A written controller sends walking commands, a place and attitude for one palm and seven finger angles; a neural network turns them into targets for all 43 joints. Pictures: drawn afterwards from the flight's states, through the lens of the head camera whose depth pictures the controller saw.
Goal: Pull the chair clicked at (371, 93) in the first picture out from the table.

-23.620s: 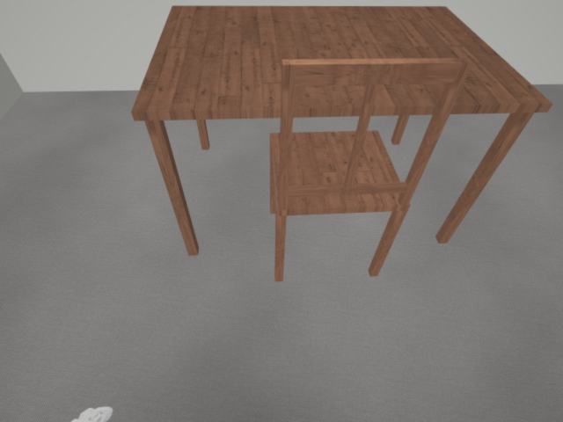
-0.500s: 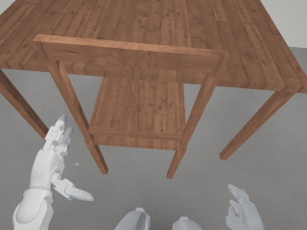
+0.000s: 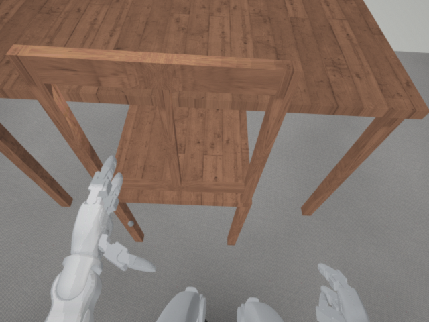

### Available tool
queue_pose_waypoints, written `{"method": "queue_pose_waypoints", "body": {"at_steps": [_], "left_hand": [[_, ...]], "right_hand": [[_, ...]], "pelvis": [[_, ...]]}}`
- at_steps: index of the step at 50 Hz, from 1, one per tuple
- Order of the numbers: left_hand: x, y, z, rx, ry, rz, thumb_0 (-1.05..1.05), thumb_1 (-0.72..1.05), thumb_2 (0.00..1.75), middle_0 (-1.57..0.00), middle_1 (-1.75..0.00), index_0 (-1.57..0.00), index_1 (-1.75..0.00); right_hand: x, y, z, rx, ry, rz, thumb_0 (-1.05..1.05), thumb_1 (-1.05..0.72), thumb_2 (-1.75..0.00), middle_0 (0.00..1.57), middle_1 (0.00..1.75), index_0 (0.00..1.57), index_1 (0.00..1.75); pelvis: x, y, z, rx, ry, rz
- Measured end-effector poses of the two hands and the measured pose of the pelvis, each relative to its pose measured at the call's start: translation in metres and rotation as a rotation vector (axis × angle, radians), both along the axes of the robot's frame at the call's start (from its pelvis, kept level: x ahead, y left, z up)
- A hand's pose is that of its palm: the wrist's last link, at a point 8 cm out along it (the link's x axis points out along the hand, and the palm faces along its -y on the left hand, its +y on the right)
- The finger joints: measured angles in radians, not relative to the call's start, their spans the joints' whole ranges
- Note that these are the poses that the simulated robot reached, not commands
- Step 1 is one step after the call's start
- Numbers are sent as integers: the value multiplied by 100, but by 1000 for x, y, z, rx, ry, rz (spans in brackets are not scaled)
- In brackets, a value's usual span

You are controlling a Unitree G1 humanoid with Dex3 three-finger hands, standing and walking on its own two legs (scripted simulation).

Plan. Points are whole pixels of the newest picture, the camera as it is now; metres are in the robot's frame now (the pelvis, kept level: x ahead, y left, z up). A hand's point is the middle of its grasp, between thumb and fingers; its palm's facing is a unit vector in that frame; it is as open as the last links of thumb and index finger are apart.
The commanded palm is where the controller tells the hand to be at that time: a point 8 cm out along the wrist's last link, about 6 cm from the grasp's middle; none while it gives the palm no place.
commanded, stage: aim the fingers beside a spindle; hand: left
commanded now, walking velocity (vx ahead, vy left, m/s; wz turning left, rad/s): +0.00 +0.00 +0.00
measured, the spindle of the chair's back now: (171, 146) +0.45 +0.12 +0.01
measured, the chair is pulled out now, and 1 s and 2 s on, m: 0.00 0.00 0.00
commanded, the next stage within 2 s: none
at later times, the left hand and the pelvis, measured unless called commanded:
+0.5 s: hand (156, 216) +0.30 +0.13 +0.00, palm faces +0.05 -1.00 -0.04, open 16.9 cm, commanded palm +0.27 +0.19 +0.01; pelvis +0.01 -0.04 -0.01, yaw +0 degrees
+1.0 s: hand (152, 209) +0.31 +0.14 +0.01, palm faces +0.09 -0.99 -0.06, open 16.9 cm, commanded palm +0.28 +0.18 +0.00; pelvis +0.00 -0.04 -0.02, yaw -1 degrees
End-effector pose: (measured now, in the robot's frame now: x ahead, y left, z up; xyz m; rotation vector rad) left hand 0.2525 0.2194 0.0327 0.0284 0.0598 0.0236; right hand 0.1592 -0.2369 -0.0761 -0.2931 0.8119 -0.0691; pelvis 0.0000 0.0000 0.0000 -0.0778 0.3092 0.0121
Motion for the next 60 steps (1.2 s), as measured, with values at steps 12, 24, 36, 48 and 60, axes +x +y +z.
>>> {"method": "queue_pose_waypoints", "body": {"at_steps": [12,24,36,48,60], "left_hand": [[15,-12,-12,16,7,44,-1,-50,30,-6,-8,-6,-8],[23,-36,-24,5,28,25,-1,-50,30,-6,-8,-6,-8],[29,-47,-26,4,-5,12,-1,-50,30,-6,-8,-6,-8],[33,-35,-20,28,-47,64,-1,-50,30,-7,-8,-6,-8],[14,-57,-43,-49,29,-40,-1,-50,30,-6,-8,-6,-8]], "right_hand": [[12,-17,-12,20,15,12,1,-91,-90,20,30,21,30],[11,-40,-22,28,27,-5,1,-91,-90,20,30,21,30],[0,-51,-34,32,60,-18,1,-91,-90,20,30,21,30],[-11,-40,-38,47,85,-37,1,-91,-90,20,30,20,30],[-1,-24,-29,18,41,-12,1,-91,-90,20,30,21,30]], "pelvis": [[3,-24,-7,15,28,-1],[7,-42,-13,36,45,-14],[3,-46,-20,41,61,-16],[-1,-39,-21,40,61,-29],[-4,-21,-22,15,59,-13]]}}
